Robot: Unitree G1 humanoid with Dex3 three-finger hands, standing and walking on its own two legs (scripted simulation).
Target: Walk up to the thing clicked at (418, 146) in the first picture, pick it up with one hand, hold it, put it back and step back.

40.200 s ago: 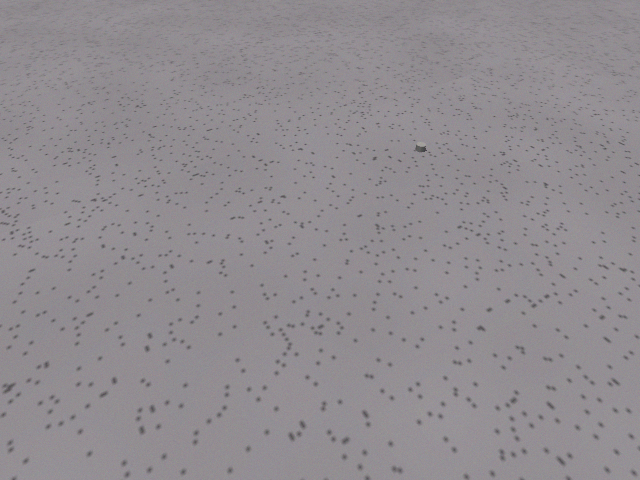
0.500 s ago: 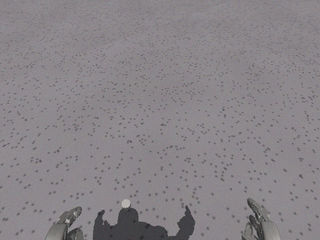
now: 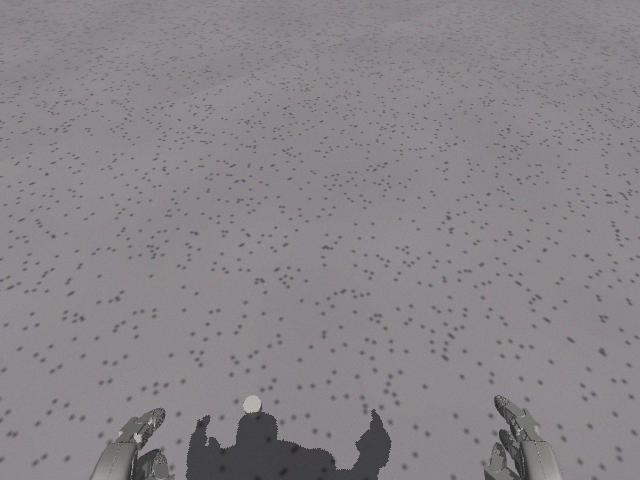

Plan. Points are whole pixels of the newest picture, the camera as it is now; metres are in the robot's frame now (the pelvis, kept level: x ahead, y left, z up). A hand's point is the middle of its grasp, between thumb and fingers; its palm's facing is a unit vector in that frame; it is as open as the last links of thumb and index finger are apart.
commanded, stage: stand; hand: left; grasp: from above
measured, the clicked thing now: (252, 406) +0.48 +0.18 -0.70
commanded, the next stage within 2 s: none
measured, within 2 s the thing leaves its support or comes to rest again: neither
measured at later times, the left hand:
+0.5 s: hand out of the picture +0.04 +0.24 -0.11, palm faces +0.03 -0.95 -0.31, open 7.4 cm
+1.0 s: hand out of the picture +0.04 +0.23 -0.10, palm faces +0.01 -0.94 -0.34, open 7.4 cm
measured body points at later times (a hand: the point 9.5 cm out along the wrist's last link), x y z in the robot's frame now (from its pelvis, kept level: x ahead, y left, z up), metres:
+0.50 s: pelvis +0.00 +0.01 +0.05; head +0.00 +0.01 +0.50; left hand +0.04 +0.28 -0.09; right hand +0.06 -0.27 -0.08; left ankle +0.00 +0.12 -0.68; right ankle +0.01 -0.14 -0.68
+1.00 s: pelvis -0.02 +0.00 +0.06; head -0.03 -0.01 +0.51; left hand +0.04 +0.28 -0.07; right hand +0.03 -0.29 -0.08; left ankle +0.00 +0.12 -0.68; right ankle +0.01 -0.14 -0.68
